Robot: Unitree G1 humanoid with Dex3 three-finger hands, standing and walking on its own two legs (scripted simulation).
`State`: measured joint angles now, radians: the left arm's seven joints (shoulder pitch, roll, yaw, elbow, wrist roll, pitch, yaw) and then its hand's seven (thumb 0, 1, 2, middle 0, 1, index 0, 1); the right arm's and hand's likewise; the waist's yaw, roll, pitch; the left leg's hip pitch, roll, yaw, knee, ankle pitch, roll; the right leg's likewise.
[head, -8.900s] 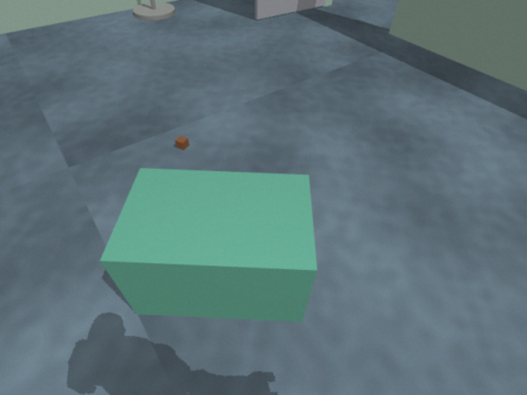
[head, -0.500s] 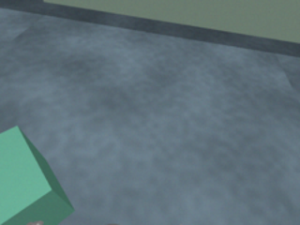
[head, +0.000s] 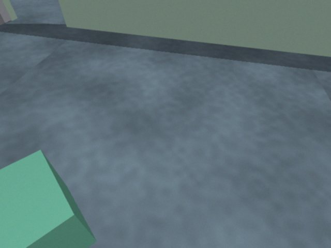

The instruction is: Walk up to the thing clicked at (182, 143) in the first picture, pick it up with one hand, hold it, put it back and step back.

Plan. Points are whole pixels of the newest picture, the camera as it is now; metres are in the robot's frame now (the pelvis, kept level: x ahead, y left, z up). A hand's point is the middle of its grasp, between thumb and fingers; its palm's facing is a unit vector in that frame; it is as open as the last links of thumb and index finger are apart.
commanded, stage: walk up
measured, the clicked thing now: out of the picture +0.60 +1.58 -0.74
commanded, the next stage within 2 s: stand in 0.74 s
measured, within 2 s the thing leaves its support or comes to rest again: neither
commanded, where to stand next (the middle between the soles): +0.09 -0.02 m, yaw -2 degrees
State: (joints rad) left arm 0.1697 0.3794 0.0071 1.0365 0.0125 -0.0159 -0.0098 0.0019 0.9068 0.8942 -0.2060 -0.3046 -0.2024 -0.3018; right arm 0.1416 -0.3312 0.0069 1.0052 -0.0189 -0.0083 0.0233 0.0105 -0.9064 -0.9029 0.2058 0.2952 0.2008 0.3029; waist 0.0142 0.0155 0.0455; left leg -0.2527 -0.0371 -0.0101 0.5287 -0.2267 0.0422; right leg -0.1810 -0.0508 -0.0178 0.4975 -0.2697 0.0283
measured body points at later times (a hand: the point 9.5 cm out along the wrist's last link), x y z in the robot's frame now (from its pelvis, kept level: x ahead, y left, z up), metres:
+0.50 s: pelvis +0.02 -0.02 +0.01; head +0.02 -0.02 +0.46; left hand +0.10 +0.28 -0.12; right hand +0.11 -0.33 -0.12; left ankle +0.04 +0.09 -0.73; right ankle +0.00 -0.15 -0.73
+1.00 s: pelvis +0.02 -0.03 +0.01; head +0.04 -0.03 +0.46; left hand +0.11 +0.27 -0.12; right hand +0.11 -0.33 -0.12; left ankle +0.04 +0.09 -0.73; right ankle +0.00 -0.15 -0.73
